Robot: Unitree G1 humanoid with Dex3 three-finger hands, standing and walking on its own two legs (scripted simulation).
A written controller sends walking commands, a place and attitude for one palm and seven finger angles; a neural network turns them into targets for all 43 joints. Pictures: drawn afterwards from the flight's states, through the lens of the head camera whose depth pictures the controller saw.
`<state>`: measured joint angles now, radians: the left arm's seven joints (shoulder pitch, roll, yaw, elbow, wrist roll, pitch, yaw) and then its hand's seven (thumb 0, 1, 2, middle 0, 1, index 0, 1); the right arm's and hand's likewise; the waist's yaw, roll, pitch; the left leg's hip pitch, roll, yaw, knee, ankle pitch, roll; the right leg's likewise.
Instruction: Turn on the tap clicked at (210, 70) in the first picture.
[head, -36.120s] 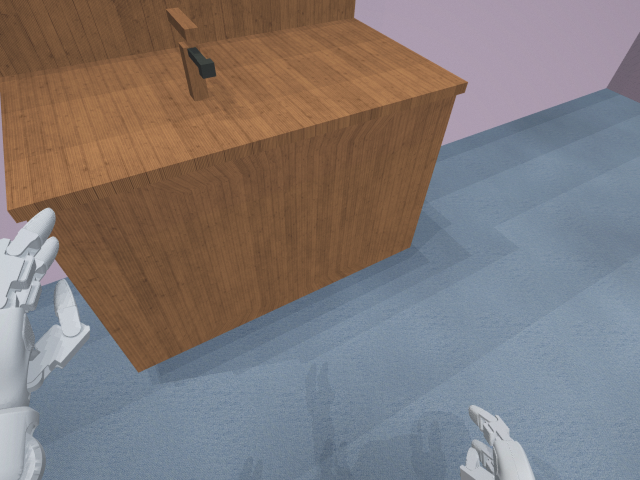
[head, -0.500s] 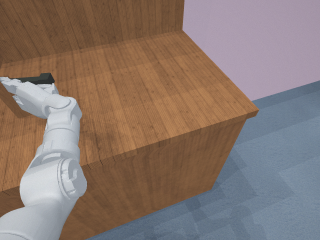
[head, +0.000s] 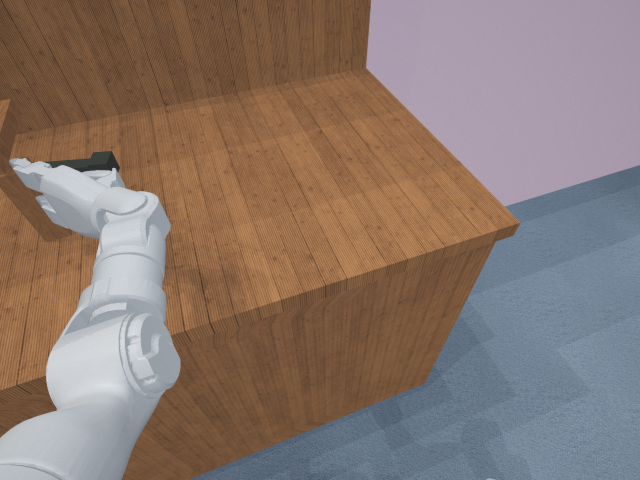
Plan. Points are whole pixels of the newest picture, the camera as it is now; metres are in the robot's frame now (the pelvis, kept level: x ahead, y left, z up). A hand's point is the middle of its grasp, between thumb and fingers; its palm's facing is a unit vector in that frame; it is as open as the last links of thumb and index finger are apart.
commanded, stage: lift the hand up off the lever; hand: left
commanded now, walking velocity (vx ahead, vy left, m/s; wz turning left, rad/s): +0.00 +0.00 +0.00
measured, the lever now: (104, 166) +0.50 +0.27 +0.15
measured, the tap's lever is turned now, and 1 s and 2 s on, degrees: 76 76 76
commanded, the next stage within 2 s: draw the hand back beside the body in 1.50 s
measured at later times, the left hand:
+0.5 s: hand (110, 175) +0.46 +0.25 +0.16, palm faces +0.86 -0.51 -0.04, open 8.0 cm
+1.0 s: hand (103, 176) +0.46 +0.25 +0.17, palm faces +0.84 -0.54 -0.03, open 7.7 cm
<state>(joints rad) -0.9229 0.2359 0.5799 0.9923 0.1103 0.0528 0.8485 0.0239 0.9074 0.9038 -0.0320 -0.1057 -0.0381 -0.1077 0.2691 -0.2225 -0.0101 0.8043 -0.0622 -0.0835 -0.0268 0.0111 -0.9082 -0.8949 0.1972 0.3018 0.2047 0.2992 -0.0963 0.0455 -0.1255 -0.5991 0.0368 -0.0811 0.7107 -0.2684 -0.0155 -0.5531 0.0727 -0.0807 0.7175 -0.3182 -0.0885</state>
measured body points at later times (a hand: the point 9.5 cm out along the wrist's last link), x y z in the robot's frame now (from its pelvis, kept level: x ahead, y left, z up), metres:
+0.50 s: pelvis +0.02 +0.01 +0.01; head +0.02 -0.01 +0.46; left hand +0.42 +0.27 +0.17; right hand +0.11 -0.24 -0.12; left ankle +0.06 +0.17 -0.71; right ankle +0.03 -0.05 -0.71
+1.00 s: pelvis +0.04 +0.01 +0.01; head +0.03 -0.01 +0.46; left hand +0.41 +0.28 +0.17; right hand +0.18 -0.23 -0.10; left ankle +0.06 +0.17 -0.71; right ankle +0.03 -0.05 -0.71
